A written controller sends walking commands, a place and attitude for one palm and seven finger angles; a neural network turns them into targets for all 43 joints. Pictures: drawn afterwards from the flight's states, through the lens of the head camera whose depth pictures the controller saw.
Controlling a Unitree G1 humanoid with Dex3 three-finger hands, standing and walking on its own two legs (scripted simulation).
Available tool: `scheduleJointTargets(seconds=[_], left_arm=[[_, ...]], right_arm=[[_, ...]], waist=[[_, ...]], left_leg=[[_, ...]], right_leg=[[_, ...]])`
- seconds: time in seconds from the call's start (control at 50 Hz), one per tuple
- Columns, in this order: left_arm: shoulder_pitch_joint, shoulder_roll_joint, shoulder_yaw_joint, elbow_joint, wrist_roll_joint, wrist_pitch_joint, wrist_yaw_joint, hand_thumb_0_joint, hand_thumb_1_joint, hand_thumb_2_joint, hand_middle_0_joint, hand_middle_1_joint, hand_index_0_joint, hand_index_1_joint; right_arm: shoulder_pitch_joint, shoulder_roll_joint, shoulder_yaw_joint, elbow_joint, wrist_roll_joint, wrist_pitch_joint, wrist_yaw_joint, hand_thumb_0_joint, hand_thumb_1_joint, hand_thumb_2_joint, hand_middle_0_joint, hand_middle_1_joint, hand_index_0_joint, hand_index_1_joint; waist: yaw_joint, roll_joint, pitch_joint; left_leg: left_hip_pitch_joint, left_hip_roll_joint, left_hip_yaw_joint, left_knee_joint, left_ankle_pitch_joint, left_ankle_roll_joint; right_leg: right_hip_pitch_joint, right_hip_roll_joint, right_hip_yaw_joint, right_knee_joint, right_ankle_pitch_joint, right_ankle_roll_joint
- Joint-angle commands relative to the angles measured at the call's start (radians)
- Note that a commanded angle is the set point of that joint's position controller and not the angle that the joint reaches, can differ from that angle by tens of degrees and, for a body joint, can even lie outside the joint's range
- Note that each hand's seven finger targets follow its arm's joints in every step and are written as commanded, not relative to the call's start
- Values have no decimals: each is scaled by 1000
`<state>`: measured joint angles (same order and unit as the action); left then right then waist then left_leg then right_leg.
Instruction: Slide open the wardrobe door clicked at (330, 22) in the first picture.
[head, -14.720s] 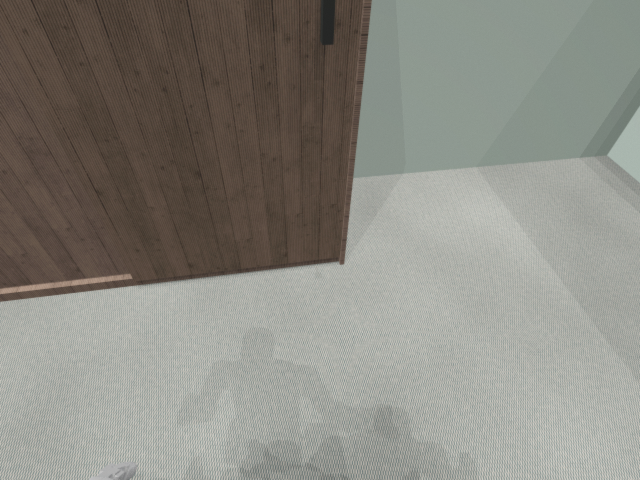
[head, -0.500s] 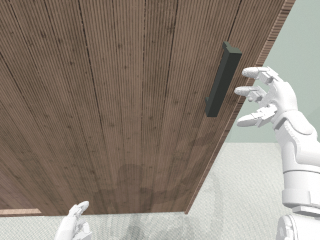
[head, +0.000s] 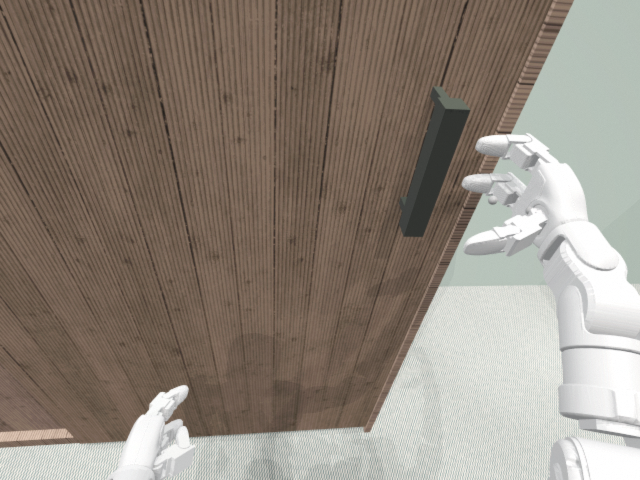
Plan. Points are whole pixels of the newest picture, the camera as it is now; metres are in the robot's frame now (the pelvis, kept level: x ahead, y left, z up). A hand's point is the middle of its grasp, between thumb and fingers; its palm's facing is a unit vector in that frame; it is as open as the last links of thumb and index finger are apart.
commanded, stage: move the hooked fingers beside the handle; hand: right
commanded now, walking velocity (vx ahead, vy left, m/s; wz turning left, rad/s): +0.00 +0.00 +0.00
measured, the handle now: (424, 165) +0.43 -0.09 +0.22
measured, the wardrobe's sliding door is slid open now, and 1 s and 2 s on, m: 0.00 0.00 0.00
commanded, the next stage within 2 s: feel for the door with the fingertips in 0.02 s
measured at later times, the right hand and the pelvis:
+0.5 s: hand (467, 208) +0.36 -0.13 +0.22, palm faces -0.10 +0.99 -0.04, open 14.0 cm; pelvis -0.01 +0.00 +0.00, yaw +0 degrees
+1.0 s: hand (462, 191) +0.38 -0.13 +0.22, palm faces -0.09 +1.00 -0.01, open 14.0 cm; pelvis -0.01 +0.01 +0.00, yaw +1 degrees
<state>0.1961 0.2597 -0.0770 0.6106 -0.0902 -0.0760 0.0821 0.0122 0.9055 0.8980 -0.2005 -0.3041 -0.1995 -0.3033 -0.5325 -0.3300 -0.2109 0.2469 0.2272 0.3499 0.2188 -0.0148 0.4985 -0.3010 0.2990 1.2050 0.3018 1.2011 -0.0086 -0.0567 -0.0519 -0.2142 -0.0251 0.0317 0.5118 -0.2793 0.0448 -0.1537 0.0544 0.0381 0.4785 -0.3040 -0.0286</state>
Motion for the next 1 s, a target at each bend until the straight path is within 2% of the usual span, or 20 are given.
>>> scheduleJointTargets(seconds=[0.0,0.04,0.08,0.18,0.2,0.22,0.24,0.26,0.36,0.4,0.42,0.52,0.62,0.64,0.7,0.78,0.8,0.84,0.9,0.98], left_arm=[[-137,99,35,-152,-1,-54,12,0,900,900,-200,-300,-200,-300],[-144,98,35,-150,-2,-54,10,0,900,900,-200,-300,-200,-300],[-141,104,37,-147,0,-46,10,0,900,900,-200,-300,-200,-300],[-158,93,35,-168,5,-42,4,0,900,900,-200,-300,-200,-300],[-163,86,32,-171,7,-45,3,0,900,900,-200,-300,-200,-300],[-162,85,33,-172,7,-48,2,0,900,900,-200,-300,-200,-300],[-164,82,31,-169,8,-49,0,0,900,900,-200,-300,-200,-300],[-161,86,34,-172,8,-48,0,0,900,900,-200,-300,-200,-300],[-169,91,34,-155,1,-37,4,0,900,900,-200,-300,-200,-300],[-174,88,32,-155,-2,-34,3,0,900,900,-200,-300,-200,-300],[-174,87,32,-157,1,-36,3,0,900,900,-200,-300,-200,-300],[-183,83,32,-156,6,-35,7,0,900,900,-200,-300,-200,-300],[-166,85,29,-127,4,-27,13,0,900,900,-200,-300,-200,-300],[-164,84,29,-123,2,-25,13,0,900,900,-200,-300,-200,-300],[-150,86,32,-129,5,-26,11,0,900,900,-200,-300,-200,-300],[-138,93,35,-142,7,-24,5,0,900,900,-200,-300,-200,-300],[-137,92,36,-142,5,-24,5,0,900,900,-200,-300,-200,-300],[-134,89,37,-146,4,-32,2,0,900,900,-200,-300,-200,-300],[-125,95,40,-146,2,-31,2,0,900,900,-200,-300,-200,-300],[-119,100,44,-141,-3,-31,6,0,900,900,-200,-300,-200,-300]], right_arm=[[-437,-146,-31,-204,34,-61,19,0,500,-300,300,1200,300,1200],[-453,-137,-27,-207,33,-55,11,0,500,-300,300,1200,300,1200],[-422,-181,-70,-181,29,-45,-7,0,500,-300,300,1200,300,1200],[-438,-195,-85,-271,18,-63,-39,0,500,-300,300,1200,300,1200],[-448,-166,-62,-288,18,-70,-39,0,500,-300,300,1200,300,1200],[-446,-173,-70,-309,19,-77,-42,0,500,-300,300,1200,300,1200],[-441,-140,-45,-310,21,-80,-38,0,500,-300,300,1200,300,1200],[-390,-174,-81,-304,24,-80,-40,0,500,-300,300,1200,300,1200],[-393,-113,-23,-236,22,-32,-39,0,500,-300,300,1200,300,1200],[-406,-93,-2,-244,20,-17,-47,0,500,-300,300,1200,300,1200],[-436,-77,12,-262,24,-17,-51,0,500,-300,300,1200,300,1200],[-499,-125,-25,-306,24,-45,-73,0,500,-300,300,1200,300,1200],[-542,-125,-16,-166,9,-45,-97,0,500,-300,300,1200,300,1200],[-560,-98,11,-134,3,-42,-96,0,500,-300,300,1200,300,1200],[-576,-117,-6,-109,-4,-47,-98,0,500,-300,300,1200,300,1200],[-529,-161,-54,-94,10,-74,-71,0,500,-300,300,1200,300,1200],[-529,-178,-69,-84,11,-81,-66,0,500,-300,300,1200,300,1200],[-552,-146,-42,-109,11,-99,-57,0,500,-300,300,1200,300,1200],[-512,-169,-63,-88,11,-106,-53,0,500,-300,300,1200,300,1200],[-576,-177,-45,-105,-1,-102,-54,0,500,-300,300,1200,300,1200]], waist=[[15,73,-240],[14,64,-220],[2,85,-213],[-12,68,-273],[-10,43,-278],[-10,47,-293],[-5,48,-289],[-16,71,-286],[3,59,-163],[8,38,-163],[11,55,-180],[8,94,-249],[19,89,-183],[28,74,-158],[18,49,-207],[2,116,-284],[1,122,-273],[8,102,-269],[3,103,-240],[19,64,-218]], left_leg=[[70,51,-9,-46,361,-8],[52,52,-9,-49,335,-7],[60,52,-12,-58,308,-9],[114,58,-20,-48,343,-9],[116,59,-21,-42,360,-6],[127,59,-22,-41,376,-7],[123,58,-21,-40,379,-8],[134,56,-22,-44,380,-9],[53,55,-25,-75,271,-15],[38,55,-27,-80,247,-16],[43,56,-25,-75,242,-15],[93,56,-31,-72,251,-18],[50,54,-37,-96,173,-20],[26,54,-39,-102,157,-21],[52,56,-38,-90,185,-13],[145,60,-46,-74,305,-19],[149,61,-48,-75,307,-20],[136,60,-46,-73,325,-18],[125,58,-45,-81,316,-19],[95,57,-47,-96,278,-19]], right_leg=[[78,-51,11,-31,324,-12],[70,-49,13,-34,299,-12],[51,-49,11,-43,277,-13],[61,-46,2,-41,309,-16],[69,-44,0,-37,323,-15],[75,-45,-1,-33,333,-15],[79,-46,-3,-34,332,-15],[71,-49,-1,-34,329,-15],[28,-48,-4,-46,221,-18],[29,-45,-5,-44,209,-20],[30,-43,3,-44,204,-20],[42,-41,-1,-43,216,-24],[10,-43,-3,-54,156,-23],[7,-42,-8,-53,143,-24],[20,-42,-1,-55,172,-23],[6,-41,-12,-52,240,-26],[-8,-41,-15,-51,233,-25],[7,-42,-19,-49,244,-27],[1,-46,-21,-53,240,-27],[12,-46,-22,-58,220,-29]])
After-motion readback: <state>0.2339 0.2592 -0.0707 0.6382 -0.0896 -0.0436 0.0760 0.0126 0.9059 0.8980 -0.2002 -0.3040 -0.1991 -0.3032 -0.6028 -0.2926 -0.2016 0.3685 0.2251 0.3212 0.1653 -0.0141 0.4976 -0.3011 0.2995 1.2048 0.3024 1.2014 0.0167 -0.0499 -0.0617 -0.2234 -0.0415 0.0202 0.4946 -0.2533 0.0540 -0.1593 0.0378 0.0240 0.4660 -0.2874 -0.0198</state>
